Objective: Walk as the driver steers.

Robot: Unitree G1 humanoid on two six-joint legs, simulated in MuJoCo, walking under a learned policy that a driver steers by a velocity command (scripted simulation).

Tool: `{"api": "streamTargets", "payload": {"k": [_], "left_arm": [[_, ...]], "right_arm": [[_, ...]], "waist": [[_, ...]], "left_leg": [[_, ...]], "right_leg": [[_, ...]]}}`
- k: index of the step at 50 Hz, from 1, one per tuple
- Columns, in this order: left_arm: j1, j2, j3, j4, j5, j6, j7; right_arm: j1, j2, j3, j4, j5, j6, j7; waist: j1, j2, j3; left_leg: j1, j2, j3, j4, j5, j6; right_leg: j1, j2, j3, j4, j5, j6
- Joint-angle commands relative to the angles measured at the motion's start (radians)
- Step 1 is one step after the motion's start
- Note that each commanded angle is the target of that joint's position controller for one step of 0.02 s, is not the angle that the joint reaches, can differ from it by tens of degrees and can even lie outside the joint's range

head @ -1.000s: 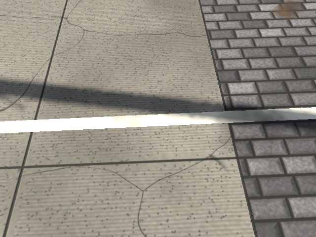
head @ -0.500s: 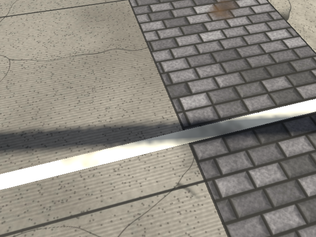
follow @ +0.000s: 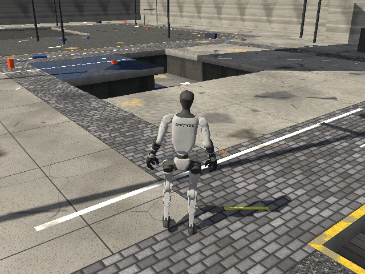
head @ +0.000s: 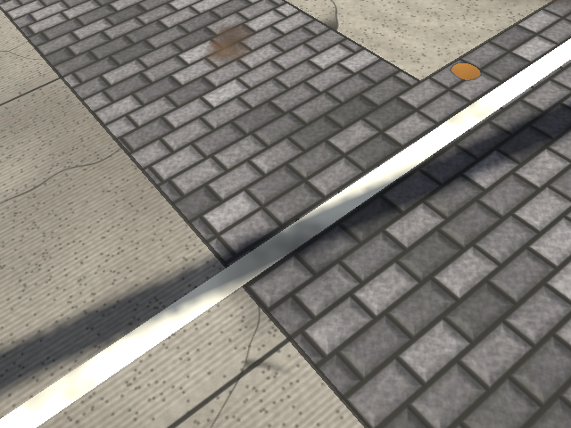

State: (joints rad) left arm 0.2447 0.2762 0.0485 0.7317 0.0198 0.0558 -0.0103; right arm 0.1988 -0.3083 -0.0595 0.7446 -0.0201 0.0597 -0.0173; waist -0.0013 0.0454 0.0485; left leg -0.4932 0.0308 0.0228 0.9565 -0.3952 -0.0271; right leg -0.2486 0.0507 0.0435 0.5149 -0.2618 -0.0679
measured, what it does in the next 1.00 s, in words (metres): steps on the spot, turning right: left foot, then right foot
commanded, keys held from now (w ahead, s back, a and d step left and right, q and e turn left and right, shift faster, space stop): e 0.34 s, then no key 0.66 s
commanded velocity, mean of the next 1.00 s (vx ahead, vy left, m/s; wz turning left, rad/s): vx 0.00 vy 0.00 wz -0.34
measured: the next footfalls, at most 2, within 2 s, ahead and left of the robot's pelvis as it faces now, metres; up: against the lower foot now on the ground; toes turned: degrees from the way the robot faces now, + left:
left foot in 0.40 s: +0.06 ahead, +0.11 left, +0.00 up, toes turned -18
right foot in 0.74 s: -0.02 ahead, -0.09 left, +0.00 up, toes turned -13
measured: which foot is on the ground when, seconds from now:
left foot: up 0.00-0.38, down 0.40-1.00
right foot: down 0.00-0.40, up 0.42-0.72, down 0.74-1.00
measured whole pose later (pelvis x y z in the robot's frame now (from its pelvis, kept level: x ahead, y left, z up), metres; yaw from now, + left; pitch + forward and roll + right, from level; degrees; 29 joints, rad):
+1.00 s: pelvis -0.01 +0.01 +0.01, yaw -17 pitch -2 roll +0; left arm 0.17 0.24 -0.01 0.93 0.01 0.00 0.03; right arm 0.25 -0.25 -0.01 0.91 -0.01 0.02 -0.01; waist -0.03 0.01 0.03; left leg -0.14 -0.01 -0.01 0.38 -0.20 0.00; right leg -0.10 0.06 0.07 0.38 -0.24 -0.04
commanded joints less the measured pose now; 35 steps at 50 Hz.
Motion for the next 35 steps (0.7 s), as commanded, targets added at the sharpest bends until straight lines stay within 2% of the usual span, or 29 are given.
{"api": "streamTargets", "payload": {"k": [1, 3, 7, 10, 15, 17, 18, 19, 20, 21, 22, 23, 24, 25, 26, 29, 31, 33, 34, 35], "left_arm": [[-0.053, 0.151, 0.040, -0.079, -0.014, -0.023, 0.011], [-0.007, 0.161, 0.047, -0.068, -0.017, -0.028, 0.009], [0.053, 0.174, 0.056, -0.059, -0.009, -0.026, 0.013], [0.060, 0.191, 0.063, -0.060, -0.003, -0.023, 0.011], [0.017, 0.203, 0.071, -0.066, 0.000, -0.018, 0.001], [-0.021, 0.201, 0.073, -0.068, -0.005, -0.016, -0.002], [-0.052, 0.191, 0.070, -0.070, -0.012, -0.014, 0.000], [-0.059, 0.165, 0.062, -0.072, -0.020, -0.016, 0.006], [0.001, 0.093, 0.043, -0.073, -0.020, -0.019, 0.009], [0.014, 0.126, 0.053, -0.078, -0.006, -0.020, 0.018], [0.006, 0.173, 0.064, -0.063, 0.019, -0.018, 0.020], [0.014, 0.170, 0.067, -0.042, 0.012, -0.015, 0.014], [0.032, 0.159, 0.065, -0.022, 0.004, -0.010, 0.006], [0.040, 0.148, 0.061, -0.016, 0.002, -0.005, -0.002], [0.045, 0.138, 0.056, -0.007, 0.000, -0.003, -0.006], [-0.014, 0.104, 0.035, -0.007, -0.007, 0.002, -0.005], [-0.038, 0.080, 0.018, 0.000, -0.009, 0.006, -0.001], [-0.049, 0.076, 0.008, 0.010, -0.016, 0.007, 0.006], [-0.040, 0.077, 0.006, 0.019, -0.020, 0.005, 0.011], [-0.014, 0.070, 0.001, 0.036, -0.020, 0.001, 0.015]], "right_arm": [[0.023, -0.096, -0.029, -0.050, -0.009, -0.016, 0.007], [0.000, -0.079, -0.024, -0.064, -0.001, -0.012, 0.008], [-0.047, -0.072, -0.017, -0.089, 0.003, -0.006, 0.000], [-0.063, -0.070, -0.013, -0.103, 0.007, -0.011, -0.004], [-0.043, -0.073, -0.005, -0.116, 0.019, -0.023, -0.012], [0.000, -0.070, -0.002, -0.110, 0.023, -0.031, -0.019], [0.047, -0.063, 0.000, -0.096, 0.020, -0.036, -0.025], [0.074, -0.080, -0.004, -0.086, 0.011, -0.044, -0.034], [0.046, -0.149, -0.012, -0.103, -0.004, -0.048, -0.041], [-0.010, -0.228, -0.028, -0.125, -0.007, -0.042, -0.031], [0.008, -0.182, -0.023, -0.117, -0.007, -0.040, -0.021], [-0.038, -0.118, -0.004, -0.119, 0.004, -0.044, -0.014], [-0.083, -0.089, 0.004, -0.124, 0.002, -0.045, -0.010], [-0.094, -0.085, 0.006, -0.121, 0.002, -0.049, -0.013], [-0.084, -0.082, 0.007, -0.116, 0.002, -0.051, -0.014], [-0.011, -0.080, 0.008, -0.079, 0.005, -0.057, -0.013], [0.012, -0.089, 0.007, -0.058, 0.003, -0.057, -0.009], [0.029, -0.108, 0.001, -0.038, -0.003, -0.050, -0.001], [0.038, -0.115, -0.002, -0.026, -0.003, -0.045, 0.003], [0.034, -0.115, -0.002, -0.017, 0.002, -0.041, 0.006]], "waist": [[-0.016, -0.162, -0.082], [0.003, -0.138, -0.095], [0.039, -0.167, -0.083], [0.046, -0.160, -0.086], [0.028, -0.169, -0.102], [-0.001, -0.170, -0.104], [-0.035, -0.161, -0.106], [-0.045, -0.127, -0.108], [-0.002, 0.069, -0.119], [0.005, 0.191, -0.070], [0.000, 0.102, -0.058], [0.028, 0.050, -0.033], [0.048, 0.047, -0.018], [0.052, 0.091, -0.028], [0.043, 0.106, -0.035], [-0.001, 0.093, -0.051], [-0.019, 0.112, -0.062], [-0.032, 0.144, -0.068], [-0.028, 0.152, -0.066], [-0.006, 0.137, -0.066]], "left_leg": [[-0.082, -0.012, -0.044, 0.126, 0.037, -0.007], [-0.108, -0.012, -0.053, 0.096, 0.035, -0.016], [-0.121, -0.022, -0.067, -0.023, 0.003, -0.018], [-0.067, -0.040, -0.074, -0.099, -0.022, -0.008], [0.091, -0.085, -0.081, -0.238, -0.036, 0.020], [0.198, -0.099, -0.083, -0.367, 0.000, 0.033], [0.286, -0.096, -0.072, -0.499, 0.082, 0.040], [0.391, -0.041, -0.106, -0.626, 0.161, 0.053], [0.464, 0.183, -0.330, -0.730, 0.099, 0.103], [0.379, 0.347, -0.542, -0.743, 0.246, 0.230], [0.310, 0.356, -0.517, -0.721, 0.304, 0.287], [0.267, 0.291, -0.422, -0.711, 0.321, 0.272], [0.250, 0.220, -0.325, -0.698, 0.349, 0.239], [0.275, 0.182, -0.273, -0.686, 0.401, 0.222], [0.304, 0.158, -0.236, -0.671, 0.469, 0.218], [0.399, 0.161, -0.214, -0.636, 0.549, 0.229], [0.417, 0.161, -0.208, -0.618, 0.549, 0.229], [0.403, 0.158, -0.213, -0.602, 0.571, 0.230], [0.397, 0.156, -0.219, -0.587, 0.603, 0.226], [0.380, 0.147, -0.211, -0.560, 0.634, 0.209]], "right_leg": [[0.114, -0.202, 0.259, -0.197, 0.405, -0.146], [0.175, -0.209, 0.284, -0.184, 0.429, -0.156], [0.221, -0.219, 0.362, -0.176, 0.367, -0.176], [0.193, -0.217, 0.409, -0.158, 0.370, -0.184], [0.115, -0.185, 0.484, -0.132, 0.423, -0.157], [0.071, -0.158, 0.506, -0.119, 0.407, -0.122], [0.033, -0.130, 0.489, -0.097, 0.354, -0.086], [-0.043, -0.085, 0.453, -0.055, 0.224, -0.033], [-0.147, 0.021, 0.312, 0.118, -0.087, 0.028], [-0.265, 0.171, 0.121, 0.282, -0.312, 0.054], [-0.234, 0.099, 0.135, 0.454, -0.310, 0.063], [-0.209, 0.088, 0.147, 0.515, -0.251, 0.066], [-0.190, 0.085, 0.138, 0.554, -0.195, 0.077], [-0.195, 0.086, 0.126, 0.574, -0.165, 0.085], [-0.198, 0.088, 0.114, 0.565, -0.162, 0.097], [-0.194, 0.068, 0.092, 0.422, -0.175, 0.116], [-0.127, 0.042, 0.056, 0.269, -0.199, 0.113], [-0.041, 0.032, -0.006, 0.129, -0.213, 0.098], [-0.006, 0.030, -0.023, 0.054, -0.176, 0.088], [0.054, 0.028, -0.035, -0.069, -0.083, 0.076]]}}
